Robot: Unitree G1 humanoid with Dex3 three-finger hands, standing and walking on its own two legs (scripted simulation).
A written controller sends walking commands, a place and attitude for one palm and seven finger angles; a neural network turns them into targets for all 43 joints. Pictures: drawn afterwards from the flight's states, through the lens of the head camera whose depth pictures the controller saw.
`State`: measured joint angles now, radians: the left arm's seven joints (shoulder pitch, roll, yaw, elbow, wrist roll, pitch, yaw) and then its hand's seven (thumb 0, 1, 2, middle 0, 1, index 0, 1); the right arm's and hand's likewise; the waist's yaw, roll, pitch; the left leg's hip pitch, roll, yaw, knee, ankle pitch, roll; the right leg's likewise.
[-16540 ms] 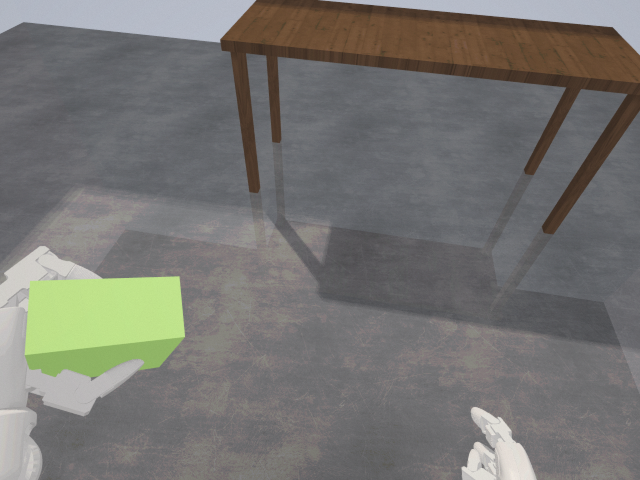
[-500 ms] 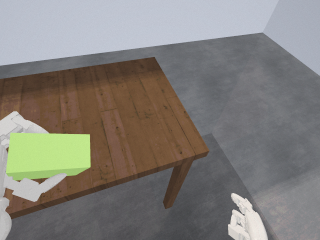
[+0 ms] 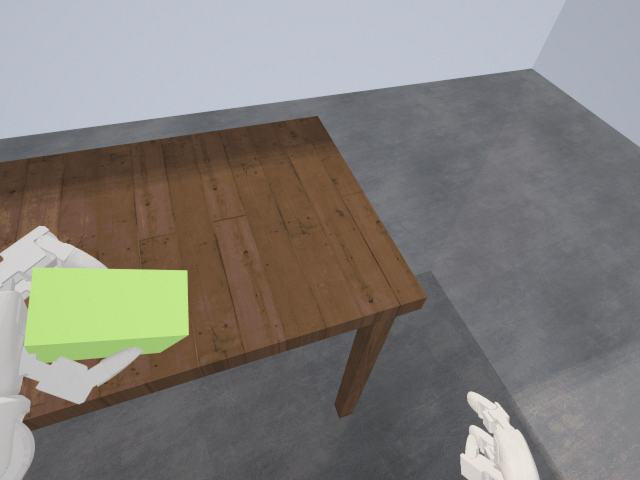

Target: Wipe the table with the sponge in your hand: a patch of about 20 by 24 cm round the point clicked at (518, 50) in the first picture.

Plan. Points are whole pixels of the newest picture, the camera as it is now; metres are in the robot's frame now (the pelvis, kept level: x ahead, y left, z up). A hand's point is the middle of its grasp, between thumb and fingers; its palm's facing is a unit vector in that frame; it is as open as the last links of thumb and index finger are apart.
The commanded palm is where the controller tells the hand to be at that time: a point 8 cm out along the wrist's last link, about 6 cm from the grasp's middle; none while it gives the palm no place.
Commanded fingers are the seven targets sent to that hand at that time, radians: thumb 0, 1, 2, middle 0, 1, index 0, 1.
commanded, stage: shuffle to correct the standing spot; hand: left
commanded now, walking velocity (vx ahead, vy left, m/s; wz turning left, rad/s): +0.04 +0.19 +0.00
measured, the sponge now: (130, 317) +0.23 +0.21 +0.13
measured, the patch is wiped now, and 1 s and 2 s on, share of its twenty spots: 0.00 0.00 0.00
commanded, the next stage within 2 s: come to a stop and stand still in 0.14 s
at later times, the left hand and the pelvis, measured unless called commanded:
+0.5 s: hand out of the picture +0.19 +0.31 +0.17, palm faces +0.38 -0.82 -0.42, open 10.1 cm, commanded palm +0.15 +0.34 +0.18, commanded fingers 0.00 0.10 1.30 -1.20 -1.60 -1.20 -1.60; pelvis -0.01 +0.06 -0.01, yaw +0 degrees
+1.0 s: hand out of the picture +0.23 +0.41 +0.19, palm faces +0.45 -0.72 -0.52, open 10.1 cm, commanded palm +0.15 +0.39 +0.18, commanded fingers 0.00 0.10 1.30 -1.20 -1.60 -1.20 -1.60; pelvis -0.01 +0.11 +0.00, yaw +0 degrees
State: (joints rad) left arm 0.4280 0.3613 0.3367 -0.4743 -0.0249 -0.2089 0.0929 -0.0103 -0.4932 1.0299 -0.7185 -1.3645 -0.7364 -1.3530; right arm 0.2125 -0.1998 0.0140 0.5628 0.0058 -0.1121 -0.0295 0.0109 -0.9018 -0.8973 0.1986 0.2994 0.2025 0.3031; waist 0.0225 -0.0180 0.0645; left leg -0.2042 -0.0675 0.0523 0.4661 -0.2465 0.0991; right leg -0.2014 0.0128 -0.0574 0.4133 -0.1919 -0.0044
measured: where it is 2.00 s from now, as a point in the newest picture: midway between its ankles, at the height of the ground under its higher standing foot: outside the picture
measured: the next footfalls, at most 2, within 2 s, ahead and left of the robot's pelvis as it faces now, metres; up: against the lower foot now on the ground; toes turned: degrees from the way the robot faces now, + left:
left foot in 0.58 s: +0.04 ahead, +0.21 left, +0.00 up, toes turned +1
right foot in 0.72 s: +0.05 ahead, +0.00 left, +0.00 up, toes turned +2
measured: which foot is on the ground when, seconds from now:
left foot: down 0.00-0.40, up 0.42-0.56, down 0.58-1.00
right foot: down 0.00-0.58, up 0.60-0.70, down 0.72-1.00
